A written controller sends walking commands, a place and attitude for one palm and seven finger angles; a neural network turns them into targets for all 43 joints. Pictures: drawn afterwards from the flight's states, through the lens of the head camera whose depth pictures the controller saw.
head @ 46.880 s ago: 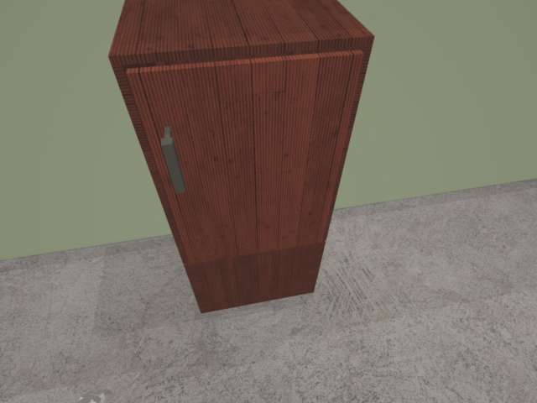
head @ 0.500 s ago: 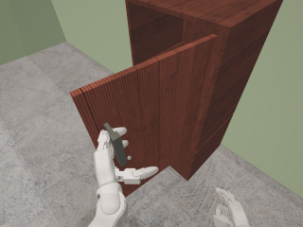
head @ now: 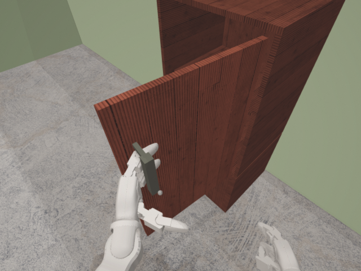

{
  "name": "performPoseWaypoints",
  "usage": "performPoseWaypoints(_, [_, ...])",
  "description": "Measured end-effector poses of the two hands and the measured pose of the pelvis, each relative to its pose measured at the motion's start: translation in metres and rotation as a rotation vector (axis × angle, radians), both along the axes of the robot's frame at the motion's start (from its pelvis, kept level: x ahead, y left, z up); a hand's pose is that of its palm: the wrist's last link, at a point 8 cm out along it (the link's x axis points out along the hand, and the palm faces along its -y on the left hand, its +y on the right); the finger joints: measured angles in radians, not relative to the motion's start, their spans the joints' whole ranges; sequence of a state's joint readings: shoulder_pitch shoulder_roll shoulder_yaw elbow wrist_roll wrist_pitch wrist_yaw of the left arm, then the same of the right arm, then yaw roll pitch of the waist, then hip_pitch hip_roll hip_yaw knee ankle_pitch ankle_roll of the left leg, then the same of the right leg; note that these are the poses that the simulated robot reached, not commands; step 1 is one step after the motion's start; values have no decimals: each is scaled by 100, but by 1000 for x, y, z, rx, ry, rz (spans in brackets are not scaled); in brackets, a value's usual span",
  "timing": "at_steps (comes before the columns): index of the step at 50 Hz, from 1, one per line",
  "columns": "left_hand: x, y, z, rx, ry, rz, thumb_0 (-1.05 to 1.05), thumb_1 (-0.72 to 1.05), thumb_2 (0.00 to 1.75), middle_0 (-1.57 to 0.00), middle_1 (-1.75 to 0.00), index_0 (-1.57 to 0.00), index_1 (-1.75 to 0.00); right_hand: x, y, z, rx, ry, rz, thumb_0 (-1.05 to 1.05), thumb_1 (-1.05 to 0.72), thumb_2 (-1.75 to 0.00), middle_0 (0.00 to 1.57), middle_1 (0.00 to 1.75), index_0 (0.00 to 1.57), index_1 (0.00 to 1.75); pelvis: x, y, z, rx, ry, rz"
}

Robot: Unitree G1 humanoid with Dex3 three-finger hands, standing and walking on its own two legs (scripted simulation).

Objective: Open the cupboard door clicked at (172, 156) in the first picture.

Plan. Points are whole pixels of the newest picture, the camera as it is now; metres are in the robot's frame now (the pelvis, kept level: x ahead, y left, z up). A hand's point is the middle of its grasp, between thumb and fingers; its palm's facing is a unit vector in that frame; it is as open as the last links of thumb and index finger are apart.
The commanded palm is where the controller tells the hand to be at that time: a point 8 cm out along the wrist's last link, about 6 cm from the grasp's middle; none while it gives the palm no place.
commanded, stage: slide the hand sideways off the handle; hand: left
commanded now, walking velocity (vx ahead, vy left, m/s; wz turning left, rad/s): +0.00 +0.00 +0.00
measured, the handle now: (145, 169) +0.31 +0.10 +0.08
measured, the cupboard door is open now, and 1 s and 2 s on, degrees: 83 85 85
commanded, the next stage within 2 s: draw the hand back to the body in 1.08 s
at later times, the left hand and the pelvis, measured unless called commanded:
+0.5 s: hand (150, 212) +0.21 +0.08 +0.09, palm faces -0.04 -1.00 -0.01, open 16.0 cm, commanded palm +0.18 +0.14 +0.08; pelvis +0.01 +0.00 +0.00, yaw -2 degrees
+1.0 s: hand (110, 234) +0.17 +0.14 +0.08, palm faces +0.05 -1.00 -0.04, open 16.2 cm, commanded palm +0.13 +0.20 +0.08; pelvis +0.01 +0.00 -0.02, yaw -1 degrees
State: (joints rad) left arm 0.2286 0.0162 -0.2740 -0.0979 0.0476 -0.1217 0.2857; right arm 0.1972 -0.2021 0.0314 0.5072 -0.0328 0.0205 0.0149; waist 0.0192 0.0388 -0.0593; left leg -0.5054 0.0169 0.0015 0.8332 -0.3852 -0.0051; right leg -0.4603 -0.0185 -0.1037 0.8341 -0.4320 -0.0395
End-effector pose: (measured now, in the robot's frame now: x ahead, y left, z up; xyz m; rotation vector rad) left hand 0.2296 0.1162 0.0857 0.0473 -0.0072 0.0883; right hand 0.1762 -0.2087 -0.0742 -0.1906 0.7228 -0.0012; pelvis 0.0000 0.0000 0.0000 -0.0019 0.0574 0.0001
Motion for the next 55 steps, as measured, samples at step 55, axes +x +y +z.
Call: performPoseWaypoints(55, [-88, 86, -2, -24, 17, -71, -1, -50, 30, -16, -30, -16, -31, 3, -16, -3, -28, -114, -85, 1, -91, -89, 20, 30, 20, 30, 5, 2, -17, -18, 59, -4])
